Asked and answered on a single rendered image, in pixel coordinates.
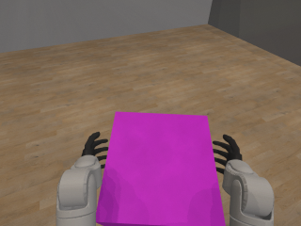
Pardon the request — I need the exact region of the robot right forearm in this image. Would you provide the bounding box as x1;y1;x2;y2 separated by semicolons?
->
222;159;275;226

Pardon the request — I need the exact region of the robot left forearm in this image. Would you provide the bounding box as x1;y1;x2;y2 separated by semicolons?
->
55;154;103;226

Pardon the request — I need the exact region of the right robot hand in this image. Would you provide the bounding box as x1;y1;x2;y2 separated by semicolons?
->
213;134;243;174

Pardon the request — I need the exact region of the left robot hand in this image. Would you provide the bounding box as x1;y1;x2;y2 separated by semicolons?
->
81;132;109;169

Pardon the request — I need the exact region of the carton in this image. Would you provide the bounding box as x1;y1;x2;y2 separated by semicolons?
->
96;111;226;226

